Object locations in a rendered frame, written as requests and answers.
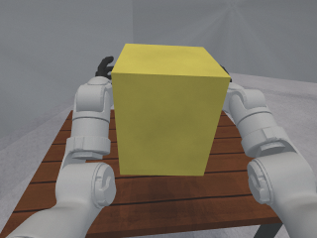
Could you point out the left robot upper arm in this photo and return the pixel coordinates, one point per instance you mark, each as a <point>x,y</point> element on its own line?
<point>82,190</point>

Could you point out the left robot hand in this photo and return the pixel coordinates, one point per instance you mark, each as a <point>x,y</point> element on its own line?
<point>103,69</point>

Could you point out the carton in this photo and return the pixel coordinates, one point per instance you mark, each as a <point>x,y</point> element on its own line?
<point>167,104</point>

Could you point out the robot right forearm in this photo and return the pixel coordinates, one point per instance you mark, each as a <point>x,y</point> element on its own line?
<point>261,136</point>

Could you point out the right robot upper arm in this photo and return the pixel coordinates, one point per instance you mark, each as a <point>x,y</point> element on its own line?
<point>284,182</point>

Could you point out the table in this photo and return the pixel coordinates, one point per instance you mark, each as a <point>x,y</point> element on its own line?
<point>151,205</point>

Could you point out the robot left forearm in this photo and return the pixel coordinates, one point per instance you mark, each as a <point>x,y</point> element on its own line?
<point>89,138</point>

